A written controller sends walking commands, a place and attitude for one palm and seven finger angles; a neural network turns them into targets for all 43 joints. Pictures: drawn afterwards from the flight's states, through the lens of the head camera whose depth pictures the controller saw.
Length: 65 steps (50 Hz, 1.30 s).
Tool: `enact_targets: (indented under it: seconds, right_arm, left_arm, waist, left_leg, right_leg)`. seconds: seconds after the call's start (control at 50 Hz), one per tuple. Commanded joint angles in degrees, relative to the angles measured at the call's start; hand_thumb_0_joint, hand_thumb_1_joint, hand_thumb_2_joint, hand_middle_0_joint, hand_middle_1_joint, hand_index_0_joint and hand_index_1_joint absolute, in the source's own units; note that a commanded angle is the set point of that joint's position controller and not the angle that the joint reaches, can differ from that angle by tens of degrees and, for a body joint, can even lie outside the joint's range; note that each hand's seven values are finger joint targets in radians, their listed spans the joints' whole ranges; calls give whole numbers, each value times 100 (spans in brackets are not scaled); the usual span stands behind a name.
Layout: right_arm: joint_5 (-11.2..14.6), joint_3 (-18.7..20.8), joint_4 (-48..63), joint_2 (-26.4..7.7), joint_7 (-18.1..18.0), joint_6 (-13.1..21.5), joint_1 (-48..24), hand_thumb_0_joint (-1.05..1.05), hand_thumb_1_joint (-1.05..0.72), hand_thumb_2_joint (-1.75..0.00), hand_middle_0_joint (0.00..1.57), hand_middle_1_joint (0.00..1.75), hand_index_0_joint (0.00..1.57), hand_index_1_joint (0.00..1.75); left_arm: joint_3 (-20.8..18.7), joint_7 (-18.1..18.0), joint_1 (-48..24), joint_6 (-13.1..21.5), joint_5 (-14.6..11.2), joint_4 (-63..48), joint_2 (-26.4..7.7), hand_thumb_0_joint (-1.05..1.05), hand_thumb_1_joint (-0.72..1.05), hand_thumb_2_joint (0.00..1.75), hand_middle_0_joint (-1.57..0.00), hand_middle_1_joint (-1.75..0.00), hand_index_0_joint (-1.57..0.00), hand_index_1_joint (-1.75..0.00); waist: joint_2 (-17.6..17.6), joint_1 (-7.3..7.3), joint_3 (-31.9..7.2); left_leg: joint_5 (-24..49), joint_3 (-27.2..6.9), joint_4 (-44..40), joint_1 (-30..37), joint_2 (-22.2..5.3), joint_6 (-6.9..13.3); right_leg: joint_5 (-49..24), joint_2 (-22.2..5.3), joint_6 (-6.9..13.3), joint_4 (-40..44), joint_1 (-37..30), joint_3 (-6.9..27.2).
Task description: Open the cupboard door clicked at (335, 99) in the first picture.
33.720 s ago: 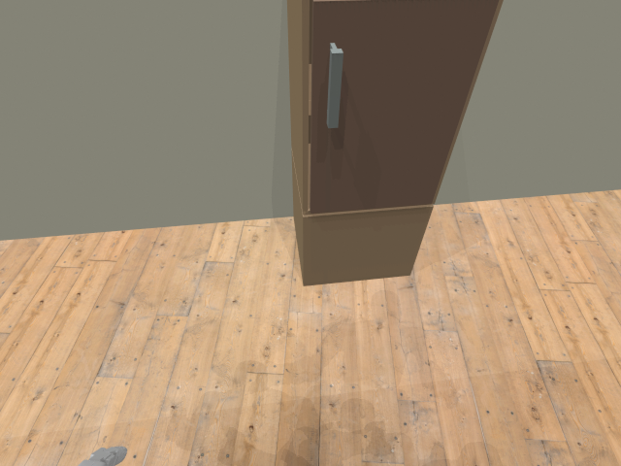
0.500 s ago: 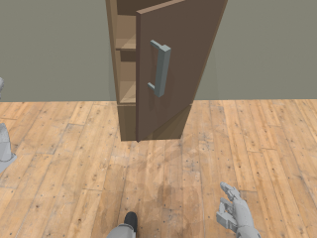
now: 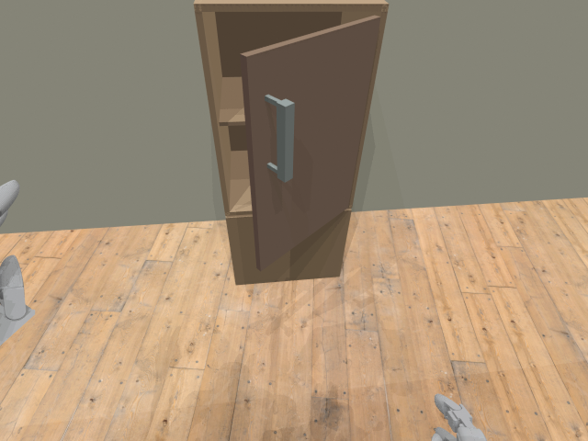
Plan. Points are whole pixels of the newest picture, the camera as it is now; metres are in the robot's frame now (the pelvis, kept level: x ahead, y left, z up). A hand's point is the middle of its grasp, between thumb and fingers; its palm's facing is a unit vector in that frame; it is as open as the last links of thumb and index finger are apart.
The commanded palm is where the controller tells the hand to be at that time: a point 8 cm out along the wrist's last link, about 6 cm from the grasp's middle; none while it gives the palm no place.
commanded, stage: stop stepping back and stand still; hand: left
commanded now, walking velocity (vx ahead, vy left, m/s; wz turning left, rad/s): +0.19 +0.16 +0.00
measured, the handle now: (277, 139) +0.66 +0.07 +0.09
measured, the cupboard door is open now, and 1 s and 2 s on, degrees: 38 38 38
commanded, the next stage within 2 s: let the arm hang, fingers relaxed in 1.42 s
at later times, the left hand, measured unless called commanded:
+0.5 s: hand out of the picture +0.20 +0.30 +0.20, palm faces +0.48 -0.73 -0.49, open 7.4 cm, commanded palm +0.13 +0.33 +0.19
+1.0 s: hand out of the picture +0.21 +0.32 +0.17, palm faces +0.40 -0.79 -0.47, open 7.4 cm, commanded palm +0.15 +0.36 +0.19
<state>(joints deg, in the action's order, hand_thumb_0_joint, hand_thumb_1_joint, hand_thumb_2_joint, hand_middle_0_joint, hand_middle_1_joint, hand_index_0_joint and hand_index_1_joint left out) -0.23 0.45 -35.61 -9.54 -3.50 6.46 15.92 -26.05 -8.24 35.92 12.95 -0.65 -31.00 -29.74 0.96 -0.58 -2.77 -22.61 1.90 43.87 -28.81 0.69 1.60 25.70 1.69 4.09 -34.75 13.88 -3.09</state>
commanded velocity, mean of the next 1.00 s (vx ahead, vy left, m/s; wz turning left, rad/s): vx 0.04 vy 0.02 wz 0.00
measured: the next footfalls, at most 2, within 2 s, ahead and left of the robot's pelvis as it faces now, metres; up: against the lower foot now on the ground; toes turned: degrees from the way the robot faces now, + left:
left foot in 0.36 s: +0.04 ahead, +0.16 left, +0.00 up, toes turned +1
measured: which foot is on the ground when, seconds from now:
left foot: up 0.00-0.34, down 0.36-1.00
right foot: down 0.00-1.00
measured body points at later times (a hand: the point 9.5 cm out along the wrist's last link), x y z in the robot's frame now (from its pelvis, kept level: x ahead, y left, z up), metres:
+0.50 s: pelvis +0.00 +0.03 +0.01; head -0.01 +0.03 +0.46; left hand +0.16 +0.34 +0.22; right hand +0.16 -0.20 -0.07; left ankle -0.02 +0.17 -0.72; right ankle +0.01 -0.06 -0.72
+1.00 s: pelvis +0.00 +0.06 +0.02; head +0.02 +0.06 +0.47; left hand +0.18 +0.36 +0.19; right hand +0.18 -0.18 -0.06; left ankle +0.00 +0.16 -0.72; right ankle +0.02 -0.05 -0.72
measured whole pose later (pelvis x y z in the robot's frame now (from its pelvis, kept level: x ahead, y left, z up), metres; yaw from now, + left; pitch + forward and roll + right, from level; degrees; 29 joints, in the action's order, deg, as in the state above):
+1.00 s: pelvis +0.00 +0.06 +0.02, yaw -1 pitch -1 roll +0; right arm 0.5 0.0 -35.2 -11.6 -3.7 6.3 10.0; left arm -23.0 -8.3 30.7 12.2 -1.7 -25.6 -22.5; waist 0.2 0.5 3.2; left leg -14.6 2.3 27.0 -11.1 -0.1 1.1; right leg 12.2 0.4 0.5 -25.4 12.0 -1.9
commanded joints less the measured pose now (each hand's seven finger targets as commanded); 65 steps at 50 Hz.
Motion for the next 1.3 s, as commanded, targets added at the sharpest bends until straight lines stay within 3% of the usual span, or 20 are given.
enact_targets:
  seconds: [0.0, 0.02, 0.08, 0.16, 0.22, 0.28, 0.3, 0.34, 0.36, 0.38, 0.44, 0.5, 0.56, 0.62, 0.66, 0.7, 0.76, 0.88, 1.06, 1.28]
  right_arm:
    - [-102, 343, 357, -1061, 14, 292, -741, 0, -90, -90, 20, 30, 20, 30]
    - [25, 281, 553, -856, -19, 288, -862, 0, -90, -90, 20, 30, 20, 30]
    - [32, 324, 457, -1045, -132, 313, -952, 0, -90, -90, 20, 30, 20, 30]
    - [18, 299, 488, -984, -231, 461, -916, 0, -90, -90, 20, 30, 20, 30]
    - [-46, 283, 660, -866, -287, 570, -934, 0, -90, -90, 20, 30, 20, 30]
    - [-52, 246, 774, -790, -300, 533, -785, 0, -90, -90, 20, 30, 20, 30]
    - [-34, 277, 830, -865, -303, 507, -728, 0, -90, -90, 20, 30, 20, 30]
    - [27, 318, 927, -1014, -202, 428, -725, 0, -90, -90, 20, 30, 20, 30]
    - [57, 352, 924, -978, -154, 453, -654, 0, -90, -90, 20, 30, 20, 30]
    - [76, 342, 745, -946, -122, 453, -624, 0, -90, -90, 20, 30, 20, 30]
    - [41, 237, 670, -950, -98, 448, -710, 0, -90, -90, 20, 30, 20, 30]
    - [85, 223, 744, -938, -46, 406, -758, 0, -90, -90, 20, 30, 20, 30]
    - [140, 273, 828, -849, 35, 319, -752, 0, -90, -90, 20, 30, 20, 30]
    - [90, 167, 834, -749, 16, 265, -856, 0, -90, -90, 20, 30, 20, 30]
    - [51, 134, 811, -768, -48, 254, -891, 0, -90, -90, 20, 30, 20, 30]
    - [52, 191, 906, -892, -81, 236, -973, 0, -90, -90, 20, 30, 20, 30]
    - [61, 166, 875, -854, -86, 259, -976, 0, -90, -90, 20, 30, 20, 30]
    - [109, 202, 816, -922, -68, 309, -846, 0, -90, -90, 20, 30, 20, 30]
    - [64, 188, 980, -925, -64, 286, -971, 0, -90, -90, 20, 30, 20, 30]
    - [72, 190, 889, -950, -80, 277, -907, 0, -90, -90, 20, 30, 20, 30]
  left_arm:
    - [-946, 100, -1485, 350, -196, -230, -942, 0, 90, 90, -20, -30, -20, -30]
    - [-498, 89, -1536, 285, -153, 226, -484, 0, 90, 90, -20, -30, -20, -30]
    - [22, 88, -1662, 271, -51, 429, -178, 0, 90, 90, -20, -30, -20, -30]
    - [35, -109, -1922, 356, 52, -126, -366, 0, 90, 90, -20, -30, -20, -30]
    - [-318, -237, -1435, 339, 21, -735, -562, 0, 90, 90, -20, -30, -20, -30]
    - [-548, -341, -847, 328, -94, -1194, -527, 0, 90, 90, -20, -30, -20, -30]
    - [-580, -352, -794, 356, -140, -1299, -503, 0, 90, 90, -20, -30, -20, -30]
    - [-596, -356, -817, 421, -130, -1419, -486, 0, 90, 90, -20, -30, -20, -30]
    - [-539, -319, -725, 412, -112, -1135, -451, 0, 90, 90, -20, -30, -20, -30]
    - [-537, -241, -499, 358, -154, -503, -336, 0, 90, 90, -20, -30, -20, -30]
    - [-496, -173, -889, 285, -69, -418, -391, 0, 90, 90, -20, -30, -20, -30]
    - [-373, -97, -684, 261, -75, -340, -325, 0, 90, 90, -20, -30, -20, -30]
    - [-508, -93, -541, 228, -180, -648, -481, 0, 90, 90, -20, -30, -20, -30]
    - [-686, -162, -535, 291, -145, -964, -566, 0, 90, 90, -20, -30, -20, -30]
    - [-809, -220, -542, 305, -170, -1198, -657, 0, 90, 90, -20, -30, -20, -30]
    - [-684, -215, -394, 349, -189, -1262, -512, 0, 90, 90, -20, -30, -20, -30]
    - [-637, -147, -388, 281, -136, -902, -456, 0, 90, 90, -20, -30, -20, -30]
    - [-299, -94, -565, 271, -139, -473, -192, 0, 90, 90, -20, -30, -20, -30]
    - [-575, -131, -502, 292, -150, -1037, -542, 0, 90, 90, -20, -30, -20, -30]
    - [-224, -90, -750, 237, -144, -385, -166, 0, 90, 90, -20, -30, -20, -30]
  waist:
    - [732, -190, 228]
    - [672, -167, 225]
    - [-144, -31, 687]
    - [637, 58, 293]
    - [1346, 204, -5]
    - [267, 125, -308]
    - [-298, 64, -382]
    - [-1823, 98, -376]
    - [-1610, 83, -222]
    - [-1395, 50, -17]
    - [-1544, 8, 591]
    - [-507, 15, 256]
    - [1037, 9, -171]
    - [773, 44, -418]
    - [5, -36, -505]
    - [-936, 120, -452]
    - [-1241, 150, 16]
    - [-271, 60, -101]
    - [-711, 123, -208]
    - [-264, 72, 79]
  left_leg:
    - [803, -471, 3399, -1071, -226, -356]
    - [818, -449, 3170, -1231, -263, -282]
    - [1101, -303, 2484, -1160, -337, -189]
    - [619, 128, 634, -333, -197, -61]
    - [348, 475, -765, 608, -90, 32]
    - [655, 489, -2121, 1719, 24, 38]
    - [909, 93, -2468, 2211, -259, 118]
    - [2715, -1563, -2347, 3033, -1580, 613]
    - [3349, -1663, -2402, 3027, -1743, 662]
    - [2642, -1437, -2572, 2283, -1663, 669]
    - [2412, -590, -2242, 1255, -1243, 492]
    - [1874, -215, -1553, 870, -727, 154]
    - [157, -9, -233, 703, -87, -174]
    - [-177, -274, -762, 727, -243, -106]
    - [1339, -204, -2079, 1613, -223, -117]
    - [2973, -925, -2303, 2026, -834, 53]
    - [2267, -830, -2573, 1399, -894, 106]
    - [2113, -439, -2224, 1455, -566, -64]
    - [1814, -435, -2487, 1395, -473, -93]
    - [933, -432, -2639, 1267, -425, -74]
  right_leg:
    - [1290, -2096, 582, 2670, 937, 2857]
    - [2243, -1847, 476, 2651, 586, 2872]
    - [1178, -1678, 187, 2592, 520, 2224]
    - [332, -1550, 65, 2462, -229, 1602]
    - [103, -1561, 336, 2292, -437, 1480]
    - [-601, -1179, 195, 1471, -532, 1086]
    - [-1046, -896, -25, 821, -333, 884]
    - [-401, -237, -426, -526, 1033, 91]
    - [193, -140, -458, -845, 1322, 26]
    - [421, -129, -479, -898, 1005, 60]
    - [-601, -170, -500, 57, 133, -142]
    - [-2236, -345, -363, 1004, -881, 461]
    - [-3074, -1565, 201, 1600, -895, 2101]
    - [-3670, -1601, 274, 1302, -1305, 1624]
    - [-3232, -1078, -64, 790, -1038, 940]
    - [-2364, -383, -426, 402, -622, 426]
    - [-1717, -265, -496, 590, -705, 250]
    - [-2754, -441, -429, 1055, -945, 589]
    - [-2459, -365, -430, 1180, -1045, 512]
    - [-1800, -353, -463, 1618, -787, 615]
